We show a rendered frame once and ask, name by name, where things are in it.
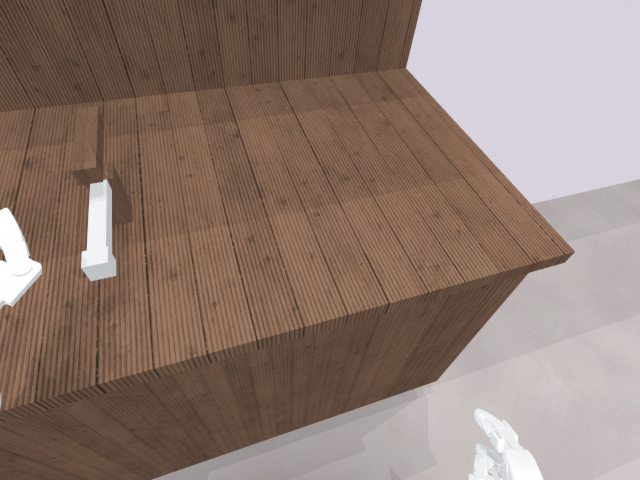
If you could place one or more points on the robot right hand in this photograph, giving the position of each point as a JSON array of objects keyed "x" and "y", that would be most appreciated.
[{"x": 515, "y": 463}]

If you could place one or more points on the tap lever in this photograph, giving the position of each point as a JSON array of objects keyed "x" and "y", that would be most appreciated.
[{"x": 98, "y": 261}]

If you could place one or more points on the counter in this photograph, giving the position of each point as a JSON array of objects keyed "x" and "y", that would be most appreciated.
[{"x": 299, "y": 228}]

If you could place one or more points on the robot left hand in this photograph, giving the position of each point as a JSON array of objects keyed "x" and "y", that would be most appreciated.
[{"x": 20, "y": 272}]

